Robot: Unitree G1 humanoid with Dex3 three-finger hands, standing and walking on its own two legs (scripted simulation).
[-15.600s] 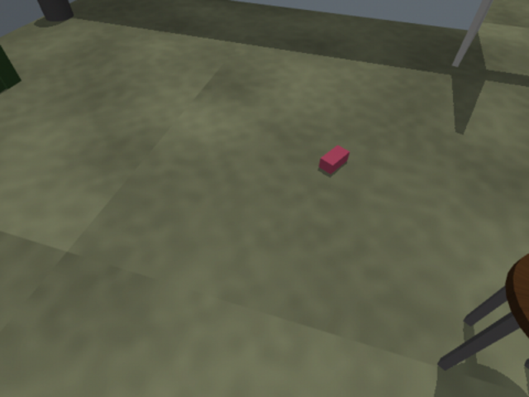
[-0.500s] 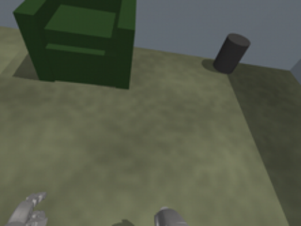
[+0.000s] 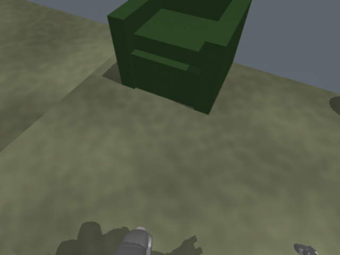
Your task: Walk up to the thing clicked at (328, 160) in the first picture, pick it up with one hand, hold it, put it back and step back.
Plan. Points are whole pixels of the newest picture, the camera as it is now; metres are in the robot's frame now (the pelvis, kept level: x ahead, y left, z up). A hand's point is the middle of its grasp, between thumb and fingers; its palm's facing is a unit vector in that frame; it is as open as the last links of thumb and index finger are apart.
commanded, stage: walk up
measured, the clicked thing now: out of the picture -0.95 +0.88 -0.74
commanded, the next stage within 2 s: none
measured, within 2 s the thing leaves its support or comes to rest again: neither
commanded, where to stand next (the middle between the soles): +0.04 +0.06 m, yaw +43 degrees
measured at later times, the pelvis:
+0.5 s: pelvis +0.04 -0.11 -0.03, yaw +21 degrees
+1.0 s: pelvis -0.03 -0.05 -0.03, yaw +39 degrees
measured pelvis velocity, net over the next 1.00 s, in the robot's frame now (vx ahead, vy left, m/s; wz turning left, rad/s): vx -0.03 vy -0.05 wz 0.69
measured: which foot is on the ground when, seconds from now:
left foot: up 0.00-0.10, down 0.12-0.40, up 0.42-0.84, down 0.86-1.00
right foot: down 0.00-0.14, up 0.16-0.36, down 0.38-0.90, up 0.92-1.00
